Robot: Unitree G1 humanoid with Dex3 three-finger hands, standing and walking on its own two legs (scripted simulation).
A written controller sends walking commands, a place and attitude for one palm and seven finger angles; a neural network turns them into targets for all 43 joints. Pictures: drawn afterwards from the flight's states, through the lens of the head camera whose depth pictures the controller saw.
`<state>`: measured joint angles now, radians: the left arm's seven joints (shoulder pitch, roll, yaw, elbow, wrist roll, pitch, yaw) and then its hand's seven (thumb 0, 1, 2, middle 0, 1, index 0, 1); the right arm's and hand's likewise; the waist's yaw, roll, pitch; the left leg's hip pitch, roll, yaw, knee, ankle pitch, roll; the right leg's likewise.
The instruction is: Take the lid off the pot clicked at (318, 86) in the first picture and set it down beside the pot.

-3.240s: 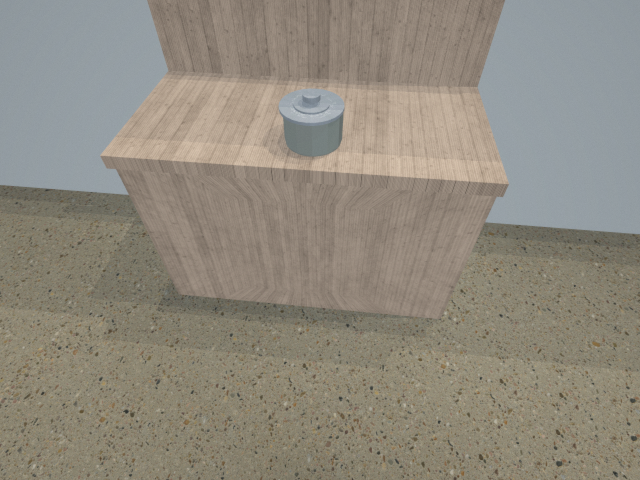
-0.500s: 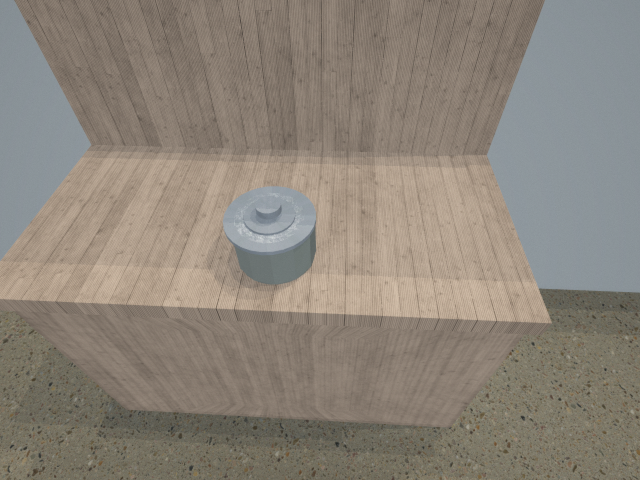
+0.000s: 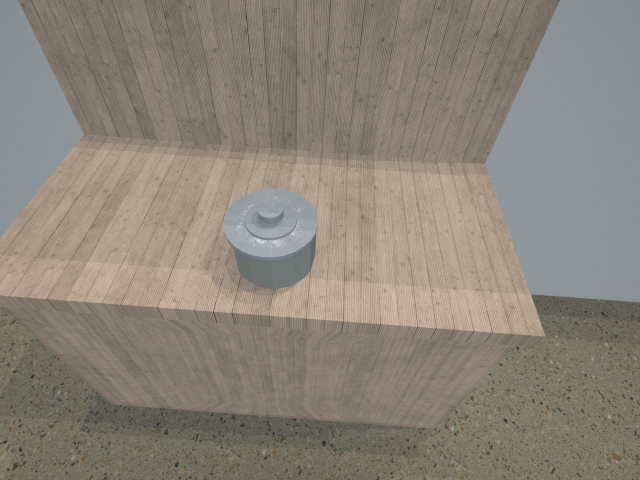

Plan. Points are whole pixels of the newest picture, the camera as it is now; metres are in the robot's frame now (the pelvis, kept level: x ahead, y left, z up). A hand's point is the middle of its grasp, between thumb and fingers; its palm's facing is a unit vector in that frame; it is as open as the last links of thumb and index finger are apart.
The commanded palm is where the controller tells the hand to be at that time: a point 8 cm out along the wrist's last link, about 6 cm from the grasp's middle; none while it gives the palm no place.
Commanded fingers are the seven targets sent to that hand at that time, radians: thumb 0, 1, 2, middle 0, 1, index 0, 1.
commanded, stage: look again from close up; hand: left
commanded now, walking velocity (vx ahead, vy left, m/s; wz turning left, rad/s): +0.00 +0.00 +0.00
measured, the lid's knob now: (270, 211) +0.51 +0.12 +0.02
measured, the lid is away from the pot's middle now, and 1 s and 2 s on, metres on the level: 0.00 0.00 0.00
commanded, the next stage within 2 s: lift the closed hand beside the body in 0.74 s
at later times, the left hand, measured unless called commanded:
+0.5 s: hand out of the picture +0.02 +0.18 -0.18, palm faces +0.01 -0.99 -0.17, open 7.4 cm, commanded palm none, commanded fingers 0.00 0.90 0.90 -0.20 -0.30 -0.20 -0.30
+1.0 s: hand out of the picture +0.12 +0.22 -0.11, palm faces +0.12 -0.94 -0.31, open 6.9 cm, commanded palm +0.10 +0.26 -0.06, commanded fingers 0.00 0.90 0.90 -0.60 -0.73 -0.60 -0.73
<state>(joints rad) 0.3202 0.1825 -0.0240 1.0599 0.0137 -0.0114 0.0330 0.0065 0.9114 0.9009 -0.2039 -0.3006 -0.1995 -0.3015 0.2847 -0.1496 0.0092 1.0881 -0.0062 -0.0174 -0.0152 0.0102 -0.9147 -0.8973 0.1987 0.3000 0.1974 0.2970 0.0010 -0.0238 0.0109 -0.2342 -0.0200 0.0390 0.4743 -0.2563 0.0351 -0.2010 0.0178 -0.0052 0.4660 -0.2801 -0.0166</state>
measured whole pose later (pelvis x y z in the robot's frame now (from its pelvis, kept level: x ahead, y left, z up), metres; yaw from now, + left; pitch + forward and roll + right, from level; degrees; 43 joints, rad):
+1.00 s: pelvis +0.01 +0.03 +0.00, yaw +2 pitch +0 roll +0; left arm 0.37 0.19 -0.04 0.46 0.02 0.02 0.14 0.01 0.92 0.90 -0.29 -0.39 -0.28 -0.39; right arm 0.31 -0.22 0.01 0.90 0.02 -0.18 -0.01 0.02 -0.92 -0.90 0.20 0.30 0.20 0.30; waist 0.02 0.02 0.01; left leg -0.21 -0.08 0.03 0.46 -0.25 0.08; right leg -0.17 -0.04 -0.02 0.47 -0.30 0.02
